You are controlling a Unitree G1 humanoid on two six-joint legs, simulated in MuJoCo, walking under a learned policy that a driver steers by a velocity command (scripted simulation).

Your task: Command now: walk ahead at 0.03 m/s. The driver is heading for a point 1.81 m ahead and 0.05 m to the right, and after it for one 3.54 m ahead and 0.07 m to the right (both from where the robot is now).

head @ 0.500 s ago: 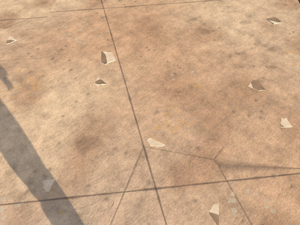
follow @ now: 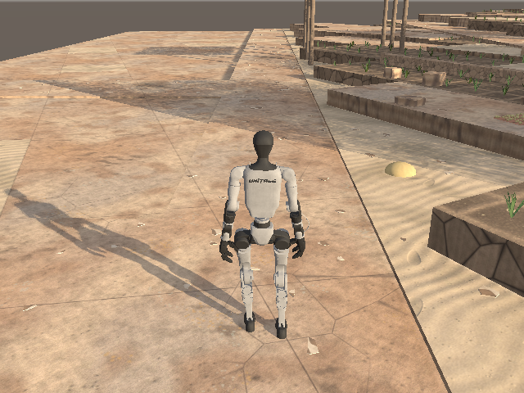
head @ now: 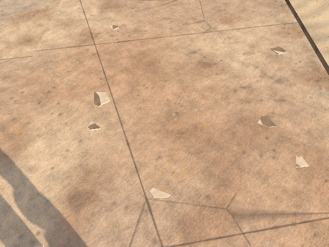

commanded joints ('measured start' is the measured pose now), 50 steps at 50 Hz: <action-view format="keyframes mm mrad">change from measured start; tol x4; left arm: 1 21 83 8 -18 -8 -24 6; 41 134 41 -7 26 -5 -23 12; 50 231 142 55 19 15 -32 0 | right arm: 1 75 -75 -12 1 -7 -9 0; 41 130 -16 10 111 -3 -9 -20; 50 -35 -30 -13 -37 -30 -45 25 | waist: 1 -28 -76 66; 9 -1 -19 69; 41 4 -20 64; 47 63 -169 250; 50 62 -136 246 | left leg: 1 122 121 -154 -66 -88 -14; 6 74 125 -156 -79 -87 -19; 37 98 134 -149 -38 38 -25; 40 100 134 -148 -37 42 -25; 41 106 123 -142 -37 -26 -24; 43 62 73 -104 21 -246 -10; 45 -91 25 -60 128 -417 0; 48 -288 55 -15 347 -309 3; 50 -359 87 -45 392 -332 10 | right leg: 1 -158 -89 117 -194 -88 -41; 12 -67 -81 95 -163 14 -60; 40 -18 -79 83 -153 114 -64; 42 -20 -59 83 -167 -67 -77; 43 -34 -52 95 -167 -219 -97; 46 -32 -176 296 -290 -589 -191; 48 -5 -286 410 -345 -556 -253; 50 74 -302 404 -330 -408 -269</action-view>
